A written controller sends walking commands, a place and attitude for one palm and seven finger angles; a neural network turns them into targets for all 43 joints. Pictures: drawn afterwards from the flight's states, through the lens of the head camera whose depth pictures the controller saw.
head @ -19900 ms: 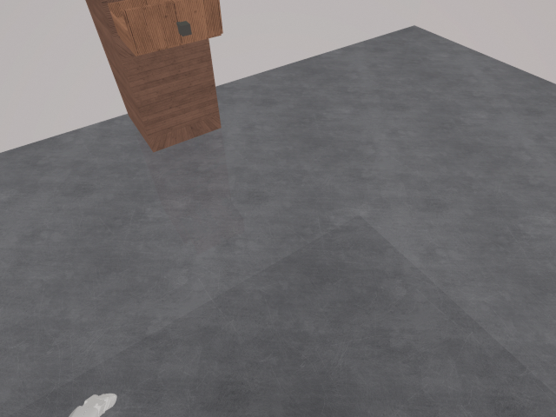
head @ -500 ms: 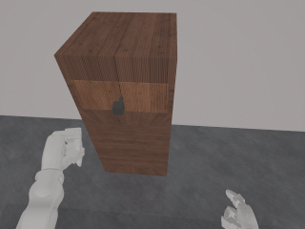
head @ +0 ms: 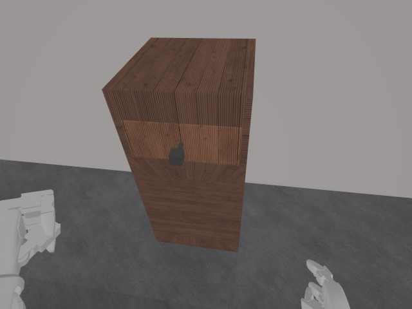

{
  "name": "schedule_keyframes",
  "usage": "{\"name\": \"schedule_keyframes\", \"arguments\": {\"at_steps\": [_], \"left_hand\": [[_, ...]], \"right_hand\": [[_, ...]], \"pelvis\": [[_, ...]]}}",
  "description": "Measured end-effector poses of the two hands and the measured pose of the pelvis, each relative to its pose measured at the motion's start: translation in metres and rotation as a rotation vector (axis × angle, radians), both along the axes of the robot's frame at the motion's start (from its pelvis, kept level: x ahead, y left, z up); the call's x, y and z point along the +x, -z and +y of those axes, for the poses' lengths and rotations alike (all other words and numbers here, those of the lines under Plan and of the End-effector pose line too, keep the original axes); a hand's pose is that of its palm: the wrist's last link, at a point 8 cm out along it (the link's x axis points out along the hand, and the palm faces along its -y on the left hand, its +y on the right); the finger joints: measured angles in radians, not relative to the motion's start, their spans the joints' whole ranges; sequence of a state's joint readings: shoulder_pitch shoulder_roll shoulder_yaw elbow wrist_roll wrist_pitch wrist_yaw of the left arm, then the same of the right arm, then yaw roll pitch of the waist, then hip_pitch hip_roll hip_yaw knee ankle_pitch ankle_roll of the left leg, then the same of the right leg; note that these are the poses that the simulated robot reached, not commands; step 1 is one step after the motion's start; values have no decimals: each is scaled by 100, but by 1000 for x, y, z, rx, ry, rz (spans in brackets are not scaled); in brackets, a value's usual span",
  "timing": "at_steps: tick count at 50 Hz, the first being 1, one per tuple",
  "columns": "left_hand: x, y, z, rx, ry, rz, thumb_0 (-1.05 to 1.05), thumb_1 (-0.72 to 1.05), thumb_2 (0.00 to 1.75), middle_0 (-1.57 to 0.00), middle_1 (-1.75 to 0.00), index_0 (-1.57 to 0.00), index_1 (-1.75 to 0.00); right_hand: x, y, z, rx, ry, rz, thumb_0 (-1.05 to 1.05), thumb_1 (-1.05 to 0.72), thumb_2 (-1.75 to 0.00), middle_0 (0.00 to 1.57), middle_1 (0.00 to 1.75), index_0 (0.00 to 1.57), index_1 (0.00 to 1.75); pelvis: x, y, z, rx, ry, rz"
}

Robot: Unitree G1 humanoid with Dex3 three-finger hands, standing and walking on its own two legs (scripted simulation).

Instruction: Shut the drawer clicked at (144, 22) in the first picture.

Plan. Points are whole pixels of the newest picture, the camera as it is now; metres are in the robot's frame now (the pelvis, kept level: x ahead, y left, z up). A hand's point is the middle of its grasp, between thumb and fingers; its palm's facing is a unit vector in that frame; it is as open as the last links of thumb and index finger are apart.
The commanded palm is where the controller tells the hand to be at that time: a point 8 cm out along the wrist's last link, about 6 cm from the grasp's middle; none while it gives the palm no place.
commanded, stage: draw the hand back to the body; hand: left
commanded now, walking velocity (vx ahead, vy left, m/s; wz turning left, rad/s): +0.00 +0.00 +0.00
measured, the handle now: (178, 152) +0.58 +0.17 -0.06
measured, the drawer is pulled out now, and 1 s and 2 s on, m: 0.00 0.00 0.00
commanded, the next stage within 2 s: step back with the hand held close in 0.14 s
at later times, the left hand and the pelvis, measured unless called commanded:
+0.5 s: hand (65, 221) +0.19 +0.24 +0.15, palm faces +0.34 -0.81 -0.48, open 3.2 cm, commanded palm +0.12 +0.29 +0.17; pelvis -0.01 +0.01 +0.00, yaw +0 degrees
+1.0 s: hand (18, 284) +0.10 +0.26 +0.15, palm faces +0.38 -0.81 -0.45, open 3.2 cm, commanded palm +0.04 +0.30 +0.17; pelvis -0.08 +0.02 -0.01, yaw +1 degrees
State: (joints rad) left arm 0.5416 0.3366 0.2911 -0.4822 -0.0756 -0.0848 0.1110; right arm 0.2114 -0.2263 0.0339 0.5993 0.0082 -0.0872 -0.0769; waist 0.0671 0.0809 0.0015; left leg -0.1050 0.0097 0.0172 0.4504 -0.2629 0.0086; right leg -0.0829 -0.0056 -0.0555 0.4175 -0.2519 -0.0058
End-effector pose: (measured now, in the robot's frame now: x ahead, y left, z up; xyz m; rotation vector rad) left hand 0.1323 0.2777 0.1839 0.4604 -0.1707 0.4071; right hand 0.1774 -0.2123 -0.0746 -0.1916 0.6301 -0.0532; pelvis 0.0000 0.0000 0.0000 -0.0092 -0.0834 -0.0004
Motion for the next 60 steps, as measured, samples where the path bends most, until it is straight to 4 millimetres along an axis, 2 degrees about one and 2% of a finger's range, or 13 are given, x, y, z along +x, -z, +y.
{"name": "schedule_keyframes", "arguments": {"at_steps": [4, 11, 15, 18, 20, 27, 30, 39, 45, 53, 60], "left_hand": [[-6, 0, 1, 3, -22, -3, 1, 89, 90, -141, -160, -140, -160], [2, 19, -2, -52, -27, 42, 1, 89, 90, -141, -160, -140, -160], [7, 11, -7, -30, 1, 17, 2, 89, 90, -141, -160, -140, -160], [12, -7, -2, 47, 17, -35, 2, 89, 90, -141, -160, -141, -160], [16, -10, 2, 73, 23, -37, 1, 89, 90, -141, -160, -141, -160], [19, 15, 4, 57, 76, 123, 1, 89, 90, -141, -160, -140, -160], [12, 18, 6, 65, 92, 150, 1, 89, 90, -141, -160, -140, -160], [-21, -3, 17, 126, 86, 26, 1, 89, 90, -141, -160, -140, -160], [-49, 7, 19, 104, 59, 7, 1, 89, 90, -141, -160, -140, -160], [-80, 16, 20, 56, 73, -55, 1, 89, 90, -141, -160, -141, -160], [-92, 1, 36, 139, 90, -108, 1, 88, 90, -141, -160, -141, -160]], "right_hand": [[0, 1, -1, 0, 0, -3, 2, -90, -90, 20, 30, 20, 30], [-4, 2, -5, -18, 1, 12, 2, -90, -90, 20, 30, 20, 30], [-4, 1, -7, -22, 8, 8, 2, -90, -90, 20, 30, 20, 30], [-5, 1, -10, -28, 18, 29, 2, -90, -90, 20, 30, 20, 30], [-6, 2, -12, -31, 32, 53, 1, -90, -90, 20, 30, 20, 30], [-21, 9, -21, -43, 107, 139, 1, -90, -90, 20, 30, 20, 30], [-29, 9, -20, -56, 122, 163, 1, -90, -90, 20, 30, 20, 30], [-42, 0, -5, -65, 100, 112, 1, -90, -90, 20, 30, 20, 30], [-56, -3, 1, -52, 77, 51, 1, -90, -90, 20, 30, 20, 30], [-101, 2, -4, -122, 76, 101, 1, -90, -90, 20, 30, 21, 30], [-144, 3, 1, -143, 110, 150, 1, -90, -90, 20, 30, 20, 30]], "pelvis": [[-2, 0, -1, -1, -4, -4], [-3, 0, -4, 2, -4, -2], [0, 0, -4, 0, -3, 2], [0, -1, -4, -10, -9, 25], [-2, -1, -2, -11, -8, 44], [-9, -2, 9, -4, 3, 96], [-14, -1, 12, -1, 3, 104], [-40, 4, 16, -1, -3, 91], [-64, 8, 15, -9, -8, 81], [-91, 13, 21, -36, -14, 79], [-112, 10, 27, -74, -58, 85]]}}
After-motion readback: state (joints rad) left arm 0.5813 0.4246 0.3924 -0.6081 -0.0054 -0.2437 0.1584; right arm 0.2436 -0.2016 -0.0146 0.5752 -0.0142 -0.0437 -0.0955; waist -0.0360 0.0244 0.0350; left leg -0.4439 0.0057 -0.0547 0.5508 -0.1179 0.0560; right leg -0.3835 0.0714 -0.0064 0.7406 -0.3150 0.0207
